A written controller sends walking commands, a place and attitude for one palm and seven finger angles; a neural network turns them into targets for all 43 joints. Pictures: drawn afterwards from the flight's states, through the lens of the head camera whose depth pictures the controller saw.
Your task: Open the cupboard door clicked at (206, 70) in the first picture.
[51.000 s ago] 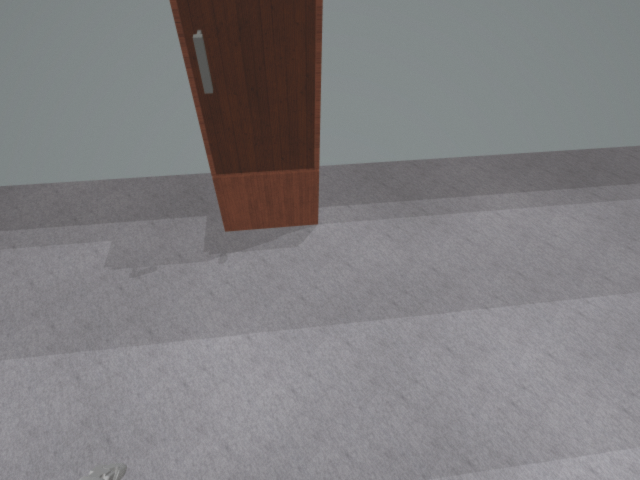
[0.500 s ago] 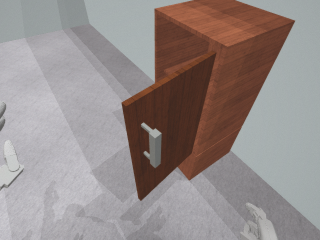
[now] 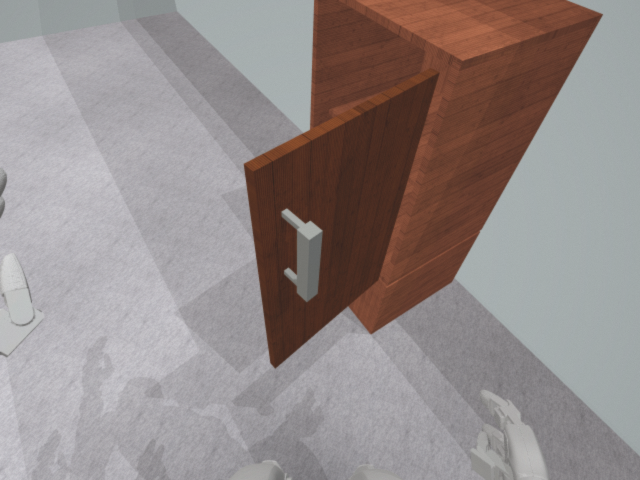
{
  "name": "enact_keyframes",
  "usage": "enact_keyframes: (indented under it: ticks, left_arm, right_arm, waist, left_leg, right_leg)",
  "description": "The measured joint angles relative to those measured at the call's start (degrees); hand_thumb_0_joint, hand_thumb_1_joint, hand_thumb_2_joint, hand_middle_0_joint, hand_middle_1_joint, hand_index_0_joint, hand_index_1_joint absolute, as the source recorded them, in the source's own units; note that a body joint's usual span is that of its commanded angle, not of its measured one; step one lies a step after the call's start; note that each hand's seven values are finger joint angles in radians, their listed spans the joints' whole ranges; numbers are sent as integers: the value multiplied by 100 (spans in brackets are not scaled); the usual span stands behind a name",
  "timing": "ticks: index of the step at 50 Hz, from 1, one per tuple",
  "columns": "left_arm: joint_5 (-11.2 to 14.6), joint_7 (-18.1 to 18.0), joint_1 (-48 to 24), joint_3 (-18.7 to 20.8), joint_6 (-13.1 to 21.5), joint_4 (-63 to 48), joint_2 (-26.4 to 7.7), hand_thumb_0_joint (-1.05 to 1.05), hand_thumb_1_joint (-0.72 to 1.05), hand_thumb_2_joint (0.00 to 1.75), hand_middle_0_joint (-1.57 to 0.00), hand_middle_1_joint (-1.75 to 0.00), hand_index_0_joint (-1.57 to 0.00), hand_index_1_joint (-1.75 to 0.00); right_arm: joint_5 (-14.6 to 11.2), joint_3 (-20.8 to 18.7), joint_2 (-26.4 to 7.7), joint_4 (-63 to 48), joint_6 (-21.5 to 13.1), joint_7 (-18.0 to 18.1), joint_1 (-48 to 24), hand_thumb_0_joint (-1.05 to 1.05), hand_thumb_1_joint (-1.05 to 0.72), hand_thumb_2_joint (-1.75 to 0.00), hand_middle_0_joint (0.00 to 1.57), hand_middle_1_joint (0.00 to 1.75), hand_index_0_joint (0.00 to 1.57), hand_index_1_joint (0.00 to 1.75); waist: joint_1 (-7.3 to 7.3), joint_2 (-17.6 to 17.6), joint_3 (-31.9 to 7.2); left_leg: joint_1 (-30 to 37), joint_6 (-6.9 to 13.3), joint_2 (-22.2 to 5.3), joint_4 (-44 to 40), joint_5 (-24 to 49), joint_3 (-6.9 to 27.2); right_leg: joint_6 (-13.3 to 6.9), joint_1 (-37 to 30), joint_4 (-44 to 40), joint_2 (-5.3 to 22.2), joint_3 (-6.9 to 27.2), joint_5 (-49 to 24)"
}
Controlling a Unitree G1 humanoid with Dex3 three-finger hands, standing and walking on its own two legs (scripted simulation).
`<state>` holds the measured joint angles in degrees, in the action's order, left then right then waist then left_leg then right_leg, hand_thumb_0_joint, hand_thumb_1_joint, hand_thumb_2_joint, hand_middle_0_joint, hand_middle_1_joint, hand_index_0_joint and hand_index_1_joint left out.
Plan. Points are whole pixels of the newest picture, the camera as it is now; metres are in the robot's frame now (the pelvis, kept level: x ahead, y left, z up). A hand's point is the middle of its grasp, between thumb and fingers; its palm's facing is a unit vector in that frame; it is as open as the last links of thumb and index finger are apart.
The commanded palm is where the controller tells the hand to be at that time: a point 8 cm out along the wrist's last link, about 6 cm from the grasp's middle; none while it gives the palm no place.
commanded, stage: step back with the hand held close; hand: left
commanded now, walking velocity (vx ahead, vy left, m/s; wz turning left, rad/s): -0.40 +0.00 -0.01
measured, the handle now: (298, 256) +0.42 +0.06 +0.01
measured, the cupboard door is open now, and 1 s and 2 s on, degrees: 100 100 100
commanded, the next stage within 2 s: stop stepping back and stand still in 0.38 s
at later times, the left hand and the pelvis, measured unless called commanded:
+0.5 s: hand (2, 415) +0.14 +0.23 +0.19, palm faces +0.35 -0.82 -0.45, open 7.4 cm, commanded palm +0.06 +0.28 +0.20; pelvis -0.10 -0.01 +0.02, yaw -4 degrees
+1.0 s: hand out of the picture +0.02 +0.23 +0.19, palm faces +0.37 -0.81 -0.46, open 7.4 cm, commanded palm -0.04 +0.27 +0.20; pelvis -0.19 -0.02 +0.02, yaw -3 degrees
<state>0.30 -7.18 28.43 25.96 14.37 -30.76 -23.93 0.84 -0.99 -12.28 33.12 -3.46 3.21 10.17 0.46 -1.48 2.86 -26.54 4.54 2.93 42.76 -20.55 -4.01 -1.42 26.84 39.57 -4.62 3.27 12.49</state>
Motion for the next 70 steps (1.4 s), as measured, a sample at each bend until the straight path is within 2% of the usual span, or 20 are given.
enact_keyframes:
  ticks: [5,9,11,15,18,21,25,27,29,31,36,39,41,50,57,60,64,67,68,70]
  left_arm:
    - [42,-91,20,-64,20,-136,-172,1,88,90,-22,-30,-22,-30]
    - [76,-147,275,25,21,-309,-297,1,88,90,-22,-30,-22,-30]
    - [63,-131,269,103,38,-296,-376,1,88,90,-22,-30,-22,-30]
    - [144,-152,392,252,-40,-229,-288,1,88,90,-22,-30,-22,-30]
    - [186,-198,302,158,-83,-241,-29,1,89,90,-21,-30,-21,-30]
    - [195,-172,2,-58,-177,-187,142,1,89,90,-21,-30,-21,-30]
    - [256,-17,-232,-106,-260,-152,-59,1,89,90,-21,-30,-21,-30]
    - [239,83,-121,-96,-209,-180,-175,1,89,90,-21,-30,-21,-30]
    - [215,120,232,-115,-192,-269,-332,1,89,90,-21,-30,-21,-30]
    - [200,89,695,-22,-233,-356,-506,1,89,90,-22,-30,-21,-30]
    - [220,-141,1022,67,-307,-168,-469,1,88,90,-22,-30,-22,-30]
    - [232,-235,743,-45,-315,61,-246,1,88,90,-22,-30,-22,-30]
    - [229,-249,536,-140,-331,205,-120,1,88,90,-22,-30,-22,-30]
    - [90,-222,514,-189,-249,291,-62,1,89,90,-22,-30,-21,-30]
    - [93,-201,268,-197,-200,544,83,1,89,90,-21,-30,-21,-30]
    - [80,-191,116,-348,-197,646,225,1,89,90,-21,-30,-21,-30]
    - [81,-185,-14,-465,-247,597,339,1,89,90,-21,-30,-21,-30]
    - [89,-163,69,-383,-257,565,260,1,89,90,-21,-30,-21,-30]
    - [-6,-70,-41,-457,-224,833,219,1,89,90,-21,-30,-21,-30]
    - [-119,205,-589,-874,-587,1939,255,0,89,90,-21,-30,-21,-30]
  right_arm:
    - [-43,-60,32,54,172,-83,-34,1,-91,-89,20,30,20,30]
    - [-29,-39,-70,-31,133,21,31,1,-91,-89,20,30,20,30]
    - [-10,-115,-42,65,18,89,-8,1,-91,-89,20,30,20,30]
    - [58,-120,226,346,-269,117,80,1,-91,-89,20,30,20,30]
    - [99,-4,382,512,-484,26,49,1,-91,-89,20,30,20,30]
    - [151,130,496,580,-593,-77,-164,1,-90,-89,20,30,20,30]
    - [151,277,608,395,-557,-200,-531,1,-90,-89,21,30,21,30]
    - [92,303,556,257,-430,-241,-660,1,-90,-89,21,30,21,30]
    - [-39,299,490,159,-237,-234,-582,1,-90,-89,21,30,21,30]
    - [-97,286,414,114,-96,-172,-379,1,-90,-89,21,30,21,30]
    - [-123,118,-43,139,-14,22,171,1,-90,-89,21,30,20,30]
    - [-130,-38,-350,249,-13,68,396,1,-91,-89,20,30,20,30]
    - [-155,-146,-417,379,9,93,449,1,-91,-90,20,30,20,30]
    - [-25,58,-73,296,-250,143,556,1,-91,-90,20,30,20,30]
    - [18,239,236,404,-241,97,505,1,-90,-89,20,30,20,30]
    - [-6,228,229,527,-203,38,483,1,-90,-89,21,30,20,30]
    - [-5,225,104,518,-231,75,465,1,-90,-89,21,30,21,30]
    - [-21,208,103,503,-253,120,371,1,-90,-89,21,30,21,30]
    - [-9,148,64,584,-371,22,350,1,-90,-89,21,30,20,30]
    - [22,26,-86,826,-318,-162,230,1,-90,-89,20,30,20,30]
  waist:
    - [116,-280,-36]
    - [211,-290,-134]
    - [181,-255,-22]
    - [-29,-154,-171]
    - [-247,-121,-255]
    - [-336,-80,-219]
    - [-230,-70,-92]
    - [-88,88,31]
    - [39,23,15]
    - [95,-179,-146]
    - [138,-228,-462]
    - [208,-46,-535]
    - [243,-28,-510]
    - [165,-99,-530]
    - [-5,159,-583]
    - [-114,141,-555]
    - [-76,111,-417]
    - [-74,-17,-331]
    - [-58,22,-389]
    - [-37,169,-502]
  left_leg:
    - [-240,-382,-38,901,-708,283]
    - [344,-327,-330,-556,84,440]
    - [196,-326,-322,-426,564,459]
    - [160,-394,-475,-614,613,454]
    - [178,-436,-627,-953,864,308]
    - [132,-492,-767,-1232,1147,151]
    - [-142,-624,-936,-1378,1518,3]
    - [-321,-651,-1065,-1197,1374,94]
    - [-509,-600,-801,-334,401,285]
    - [-537,-579,-485,382,11,253]
    - [233,-476,-188,20,-3,-12]
    - [958,-334,-234,-1015,503,16]
    - [1165,-228,-212,-1331,301,103]
    - [1097,-125,-126,-1255,572,13]
    - [775,-242,-200,-661,-20,136]
    - [594,-308,-240,-55,-219,200]
    - [958,-296,-381,-966,523,194]
    - [1069,-270,-303,-1017,598,54]
    - [993,-249,-283,-1015,568,66]
    - [792,-190,-186,-986,579,131]
  right_leg:
    - [-9,-38,-528,208,-103,-373]
    - [133,147,-682,289,-172,-576]
    - [241,268,-134,224,-91,-87]
    - [267,20,1080,-11,-112,1049]
    - [285,-567,711,73,-260,1241]
    - [291,-1083,156,144,-272,1202]
    - [226,-1574,-881,176,-287,911]
    - [-91,-1584,-1137,9,-340,1036]
    - [-152,-1484,-1130,40,-319,761]
    - [-171,-1421,-1163,151,-206,684]
    - [-192,-1437,-1267,194,-135,541]
    - [-154,-1415,-1136,112,-317,577]
    - [-114,-1411,-1037,119,-424,606]
    - [-17,-1256,-733,256,-418,710]
    - [-212,-1234,-905,164,-499,298]
    - [-188,-1269,-903,174,-488,332]
    - [-73,-1314,-742,227,-548,471]
    - [18,-1349,-687,318,-419,519]
    - [49,-1241,-567,352,-454,493]
    - [100,-934,-47,434,-397,867]
